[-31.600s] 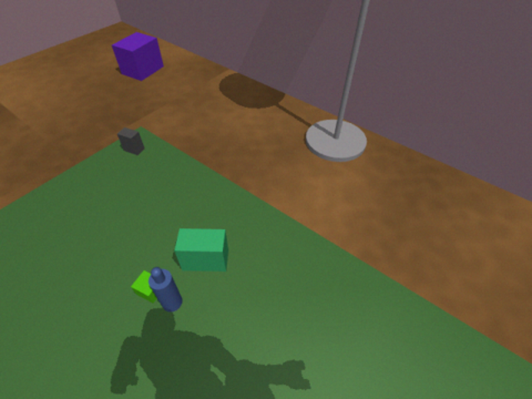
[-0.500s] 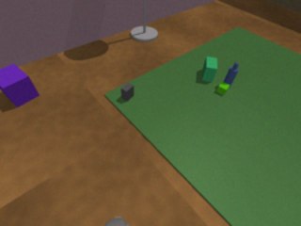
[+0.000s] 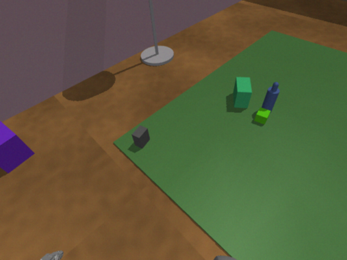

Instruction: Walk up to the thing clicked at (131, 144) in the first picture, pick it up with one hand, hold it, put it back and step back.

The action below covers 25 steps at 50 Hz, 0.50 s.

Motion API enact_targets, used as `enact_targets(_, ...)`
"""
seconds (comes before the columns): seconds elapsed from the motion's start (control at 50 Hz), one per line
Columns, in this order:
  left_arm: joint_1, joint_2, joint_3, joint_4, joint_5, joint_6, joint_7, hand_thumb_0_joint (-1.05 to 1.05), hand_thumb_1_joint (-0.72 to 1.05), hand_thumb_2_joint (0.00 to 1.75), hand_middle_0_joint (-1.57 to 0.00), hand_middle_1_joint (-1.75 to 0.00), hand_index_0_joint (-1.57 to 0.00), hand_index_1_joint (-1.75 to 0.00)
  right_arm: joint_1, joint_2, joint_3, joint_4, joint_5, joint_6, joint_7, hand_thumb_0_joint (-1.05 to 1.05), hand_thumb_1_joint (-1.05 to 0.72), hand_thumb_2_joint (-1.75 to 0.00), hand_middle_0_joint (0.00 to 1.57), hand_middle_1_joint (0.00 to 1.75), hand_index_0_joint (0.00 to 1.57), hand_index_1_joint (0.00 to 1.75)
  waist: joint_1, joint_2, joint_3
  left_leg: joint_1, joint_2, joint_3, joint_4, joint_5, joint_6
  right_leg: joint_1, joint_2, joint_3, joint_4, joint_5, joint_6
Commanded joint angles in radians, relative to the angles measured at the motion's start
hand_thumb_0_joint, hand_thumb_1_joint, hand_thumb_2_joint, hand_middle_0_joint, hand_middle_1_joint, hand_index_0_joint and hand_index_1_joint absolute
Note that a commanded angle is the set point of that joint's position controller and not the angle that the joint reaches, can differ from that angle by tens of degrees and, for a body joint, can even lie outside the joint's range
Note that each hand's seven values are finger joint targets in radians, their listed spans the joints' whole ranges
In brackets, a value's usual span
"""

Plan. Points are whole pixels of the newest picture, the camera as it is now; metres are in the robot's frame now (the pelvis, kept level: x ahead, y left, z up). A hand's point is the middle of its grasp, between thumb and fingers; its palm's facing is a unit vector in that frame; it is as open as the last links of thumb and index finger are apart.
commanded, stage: walk up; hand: left
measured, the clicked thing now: (141, 137) +0.99 +0.29 -0.68
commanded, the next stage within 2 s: none
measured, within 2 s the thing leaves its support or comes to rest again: neither
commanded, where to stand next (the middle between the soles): +0.61 +0.06 m, yaw +0 degrees
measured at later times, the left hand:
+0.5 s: hand (66, 220) +0.25 +0.34 -0.14, palm faces -0.03 -0.95 -0.32, open 7.4 cm
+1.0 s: hand (97, 144) +0.49 +0.29 -0.09, palm faces -0.03 -0.93 -0.38, open 7.4 cm
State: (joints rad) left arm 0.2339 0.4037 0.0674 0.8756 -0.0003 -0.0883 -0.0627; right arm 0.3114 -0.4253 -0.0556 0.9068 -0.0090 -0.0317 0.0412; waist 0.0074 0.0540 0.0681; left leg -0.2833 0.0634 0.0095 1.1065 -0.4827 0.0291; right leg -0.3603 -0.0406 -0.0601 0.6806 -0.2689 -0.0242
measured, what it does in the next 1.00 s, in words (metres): walks ahead: left foot, then right foot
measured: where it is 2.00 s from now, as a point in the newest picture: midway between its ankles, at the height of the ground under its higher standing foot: (173, 201)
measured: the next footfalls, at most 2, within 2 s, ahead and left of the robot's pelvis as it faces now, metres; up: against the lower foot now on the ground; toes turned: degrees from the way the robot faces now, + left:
left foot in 0.30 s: +0.29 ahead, +0.16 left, +0.00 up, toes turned +6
right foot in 0.80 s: +0.48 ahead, -0.08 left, +0.01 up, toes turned -5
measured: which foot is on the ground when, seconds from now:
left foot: up 0.00-0.28, down 0.30-0.86, up 0.88-1.00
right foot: down 0.00-0.34, up 0.36-0.78, down 0.80-1.00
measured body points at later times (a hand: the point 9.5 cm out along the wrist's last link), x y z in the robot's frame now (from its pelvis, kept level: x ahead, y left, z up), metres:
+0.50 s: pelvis +0.21 +0.07 +0.02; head +0.22 +0.11 +0.47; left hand +0.25 +0.39 -0.12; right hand +0.29 -0.25 -0.06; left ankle +0.25 +0.16 -0.72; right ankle +0.20 -0.10 -0.64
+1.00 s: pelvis +0.38 +0.03 +0.03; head +0.40 +0.01 +0.48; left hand +0.49 +0.34 -0.06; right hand +0.42 -0.28 -0.10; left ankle +0.35 +0.18 -0.64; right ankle +0.44 -0.08 -0.70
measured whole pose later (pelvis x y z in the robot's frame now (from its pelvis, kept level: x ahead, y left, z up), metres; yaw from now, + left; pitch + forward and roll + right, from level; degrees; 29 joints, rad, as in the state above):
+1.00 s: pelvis +0.38 +0.03 +0.03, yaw -2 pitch -3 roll +1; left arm 0.22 0.36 0.04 0.85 0.00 -0.08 -0.04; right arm 0.32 -0.41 -0.04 0.86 0.00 -0.03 0.04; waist 0.00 0.03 0.10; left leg -0.38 0.03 0.00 1.06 -0.43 0.04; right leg -0.29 -0.03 -0.05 0.52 -0.19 -0.05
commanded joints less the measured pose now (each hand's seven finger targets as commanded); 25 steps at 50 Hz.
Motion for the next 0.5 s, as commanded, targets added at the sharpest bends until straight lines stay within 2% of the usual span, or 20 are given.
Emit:
enact_targets(0.0, 0.083, 0.283, 0.072, -0.051, -0.012, -0.024, 0.04, 0.0, 0.9, 0.9, -0.2, -0.3, -0.2, -0.3, 0.006, -0.187, -0.049, -0.091, 0.025, -0.038, -0.002, 0.0, -0.9, -0.9, 0.2, 0.3, 0.2, 0.3, 0.016, -0.189, 0.0, -0.31, 0.043, -0.082, 0.042, 0.134, 0.017, 0.215, -0.232, 0.342, -0.389, 0.154, -0.179)
enact_targets(0.02, 0.067, 0.273, 0.066, -0.054, -0.007, -0.028, 0.039, 0.0, 0.9, 0.9, -0.2, -0.3, -0.2, -0.3, 0.032, -0.179, -0.05, -0.086, 0.018, -0.033, 0.003, 0.0, -0.9, -0.9, 0.2, 0.3, 0.2, 0.3, -0.002, -0.202, 0.007, -0.26, 0.047, -0.069, -0.003, 0.153, 0.008, 0.156, -0.213, 0.292, -0.395, 0.16, -0.178)
enact_targets(0.04, 0.065, 0.265, 0.063, -0.059, -0.005, -0.031, 0.039, 0.0, 0.9, 0.9, -0.2, -0.3, -0.2, -0.3, 0.039, -0.181, -0.054, -0.082, 0.013, -0.029, 0.009, 0.0, -0.9, -0.9, 0.2, 0.3, 0.2, 0.3, -0.006, -0.199, 0.003, -0.245, 0.044, -0.06, -0.044, 0.176, 0.002, 0.143, -0.196, 0.251, -0.394, 0.165, -0.183)
enact_targets(0.08, 0.053, 0.265, 0.061, -0.076, 0.001, -0.034, 0.039, 0.0, 0.9, 0.9, -0.2, -0.3, -0.2, -0.3, 0.016, -0.179, -0.061, -0.084, 0.007, -0.022, 0.023, 0.0, -0.9, -0.9, 0.2, 0.3, 0.2, 0.3, -0.005, -0.18, 0.019, -0.221, 0.047, -0.022, -0.158, 0.203, -0.022, 0.083, -0.183, 0.175, -0.422, 0.053, -0.193)
enact_targets(0.14, 0.066, 0.293, 0.07, -0.089, 0.012, -0.041, 0.036, 0.0, 0.9, 0.9, -0.2, -0.3, -0.2, -0.3, -0.076, -0.164, -0.065, -0.119, -0.003, -0.022, 0.039, 0.0, -0.9, -0.9, 0.2, 0.3, 0.2, 0.3, 0.021, -0.203, 0.024, -0.214, 0.063, -0.008, -0.335, 0.251, -0.031, 0.091, -0.204, 0.173, -0.445, -0.084, -0.198)
enact_targets(0.16, 0.088, 0.296, 0.07, -0.088, 0.014, -0.04, 0.034, 0.0, 0.9, 0.9, -0.2, -0.3, -0.2, -0.3, -0.113, -0.166, -0.068, -0.13, -0.004, -0.026, 0.042, 0.0, -0.9, -0.9, 0.2, 0.3, 0.2, 0.3, 0.036, -0.187, 0.022, -0.192, 0.056, -0.001, -0.385, 0.268, -0.031, 0.091, -0.206, 0.176, -0.432, -0.073, -0.194)
enact_targets(0.2, 0.102, 0.3, 0.067, -0.085, 0.013, -0.037, 0.033, 0.0, 0.9, 0.9, -0.2, -0.3, -0.2, -0.3, -0.146, -0.159, -0.071, -0.138, -0.005, -0.038, 0.046, 0.0, -0.9, -0.9, 0.2, 0.3, 0.2, 0.3, 0.038, -0.179, -0.006, -0.135, 0.036, 0.024, -0.458, 0.294, -0.021, 0.117, -0.216, 0.157, -0.386, 0.02, -0.181)
enact_targets(0.22, 0.091, 0.305, 0.067, -0.084, 0.01, -0.034, 0.033, 0.0, 0.9, 0.9, -0.2, -0.3, -0.2, -0.3, -0.128, -0.158, -0.072, -0.133, -0.008, -0.041, 0.045, 0.0, -0.9, -0.9, 0.2, 0.3, 0.2, 0.3, 0.025, -0.179, -0.024, -0.094, 0.032, 0.037, -0.479, 0.303, -0.015, 0.123, -0.222, 0.152, -0.36, 0.043, -0.174)
enact_targets(0.24, 0.059, 0.307, 0.066, -0.088, 0.009, -0.029, 0.034, 0.0, 0.9, 0.9, -0.2, -0.3, -0.2, -0.3, -0.083, -0.156, -0.076, -0.12, -0.01, -0.045, 0.044, 0.0, -0.9, -0.9, 0.2, 0.3, 0.2, 0.3, -0.015, -0.165, -0.048, -0.014, 0.019, 0.058, -0.526, 0.321, -0.004, 0.103, -0.224, 0.137, -0.312, 0.076, -0.163)
enact_targets(0.26, 0.061, 0.29, 0.058, -0.089, 0.008, -0.024, 0.035, 0.0, 0.9, 0.9, -0.2, -0.3, -0.2, -0.3, -0.03, -0.169, -0.083, -0.098, -0.012, -0.049, 0.039, 0.0, -0.9, -0.9, 0.2, 0.3, 0.2, 0.3, -0.043, -0.113, -0.072, 0.101, -0.008, 0.079, -0.55, 0.327, -0.003, 0.056, -0.199, 0.106, -0.223, 0.103, -0.145)
enact_targets(0.28, 0.075, 0.249, 0.042, -0.097, 0.016, -0.023, 0.035, 0.0, 0.9, 0.9, -0.2, -0.3, -0.2, -0.3, 0.089, -0.214, -0.102, -0.058, -0.014, -0.054, 0.027, 0.0, -0.9, -0.9, 0.2, 0.3, 0.2, 0.3, -0.105, 0.004, -0.148, 0.295, -0.022, 0.048, -0.556, 0.273, 0.023, -0.012, -0.151, 0.066, -0.008, 0.188, -0.115)
enact_targets(0.3, 0.143, 0.173, 0.015, -0.095, 0.005, -0.019, 0.036, 0.0, 0.9, 0.9, -0.2, -0.3, -0.2, -0.3, 0.187, -0.283, -0.124, -0.04, -0.027, -0.061, 0.012, 0.0, -0.9, -0.9, 0.2, 0.3, 0.2, 0.3, -0.135, 0.226, -0.206, 0.422, 0.101, -0.146, -0.679, 0.067, 0.069, -0.138, -0.047, -0.018, 0.296, 0.106, -0.068)
enact_targets(0.32, 0.196, 0.122, 0.002, -0.094, -0.003, -0.012, 0.037, 0.0, 0.9, 0.9, -0.2, -0.3, -0.2, -0.3, 0.156, -0.337, -0.129, -0.08, -0.026, -0.067, 0.003, 0.0, -0.9, -0.9, 0.2, 0.3, 0.2, 0.3, -0.093, 0.316, -0.189, 0.487, 0.326, -0.597, -0.81, -0.046, 0.139, -0.358, 0.091, 0.022, 0.461, -0.241, -0.023)
enact_targets(0.34, 0.176, 0.251, 0.031, -0.068, 0.004, 0.0, 0.055, 0.0, 0.9, 0.9, -0.2, -0.3, -0.2, -0.3, 0.11, -0.347, -0.129, -0.1, 0.011, -0.063, 0.003, 0.0, -0.9, -0.9, 0.2, 0.3, 0.2, 0.3, -0.089, 0.168, -0.168, 0.409, 0.385, -0.679, -0.849, -0.097, 0.223, -0.355, 0.036, 0.103, 0.531, -0.27, -0.039)
enact_targets(0.36, 0.139, 0.275, 0.03, -0.065, 0.007, 0.0, 0.058, 0.0, 0.9, 0.9, -0.2, -0.3, -0.2, -0.3, 0.077, -0.323, -0.123, -0.102, 0.021, -0.059, 0.001, 0.0, -0.9, -0.9, 0.2, 0.3, 0.2, 0.3, -0.077, 0.114, -0.101, 0.331, 0.378, -0.62, -0.844, -0.022, 0.238, -0.364, -0.002, 0.129, 0.567, -0.224, -0.042)
enact_targets(0.38, 0.107, 0.268, 0.026, -0.05, 0.001, 0.003, 0.053, 0.0, 0.9, 0.9, -0.2, -0.3, -0.2, -0.3, 0.04, -0.284, -0.105, -0.107, 0.019, -0.06, -0.005, 0.0, -0.9, -0.9, 0.2, 0.3, 0.2, 0.3, -0.059, 0.043, -0.022, 0.195, 0.303, -0.443, -0.851, 0.114, 0.165, -0.304, -0.022, 0.183, 0.518, -0.139, -0.035)
enact_targets(0.4, 0.134, 0.247, 0.029, -0.032, -0.008, 0.004, 0.047, 0.0, 0.9, 0.9, -0.2, -0.3, -0.2, -0.3, 0.009, -0.242, -0.083, -0.113, 0.015, -0.066, -0.01, 0.0, -0.9, -0.9, 0.2, 0.3, 0.2, 0.3, -0.032, 0.053, 0.004, 0.152, 0.237, -0.31, -0.849, 0.251, 0.098, -0.256, -0.03, 0.194, 0.459, -0.071, -0.03)
enact_targets(0.42, 0.163, 0.229, 0.028, -0.019, -0.015, 0.008, 0.04, 0.0, 0.9, 0.9, -0.2, -0.3, -0.2, -0.3, 0.004, -0.22, -0.072, -0.11, 0.017, -0.072, -0.011, 0.0, -0.9, -0.9, 0.2, 0.3, 0.2, 0.3, -0.014, 0.072, 0.011, 0.131, 0.199, -0.209, -0.843, 0.383, 0.065, -0.224, -0.041, 0.175, 0.419, -0.038, -0.026)
enact_targets(0.44, 0.175, 0.218, 0.03, -0.015, -0.016, 0.015, 0.036, 0.0, 0.9, 0.9, -0.2, -0.3, -0.2, -0.3, 0.017, -0.221, -0.071, -0.103, 0.018, -0.077, -0.011, 0.0, -0.9, -0.9, 0.2, 0.3, 0.2, 0.3, -0.009, 0.106, 0.009, 0.115, 0.18, -0.171, -0.844, 0.451, 0.052, -0.196, -0.038, 0.157, 0.395, -0.006, -0.014)
enact_targets(0.48, 0.197, 0.207, 0.03, -0.005, -0.01, 0.025, 0.028, 0.0, 0.9, 0.9, -0.2, -0.3, -0.2, -0.3, 0.003, -0.219, -0.072, -0.12, 0.015, -0.081, -0.011, 0.0, -0.9, -0.9, 0.2, 0.3, 0.2, 0.3, 0.002, 0.119, -0.018, 0.132, 0.184, -0.125, -0.851, 0.44, 0.117, -0.176, -0.037, 0.131, 0.379, 0.034, 0.006)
